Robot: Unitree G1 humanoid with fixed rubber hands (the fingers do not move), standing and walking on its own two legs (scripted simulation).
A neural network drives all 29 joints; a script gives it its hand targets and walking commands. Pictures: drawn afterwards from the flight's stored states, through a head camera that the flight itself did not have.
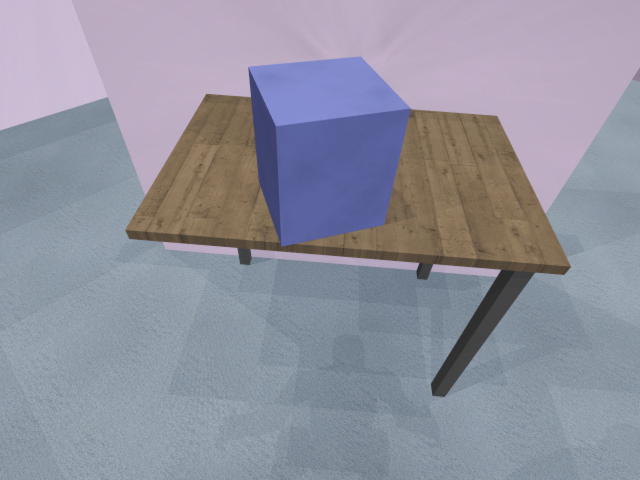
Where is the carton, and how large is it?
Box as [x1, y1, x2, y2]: [248, 56, 410, 246]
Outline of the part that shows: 360,56 248,67 258,177 281,246 381,225 384,222 410,108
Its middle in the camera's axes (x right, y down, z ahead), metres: +0.00 -0.16 +0.71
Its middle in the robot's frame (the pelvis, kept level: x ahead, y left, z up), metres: +0.66 +0.01 +0.07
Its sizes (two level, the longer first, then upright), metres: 0.210 0.200 0.250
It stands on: a table, 0.72 m high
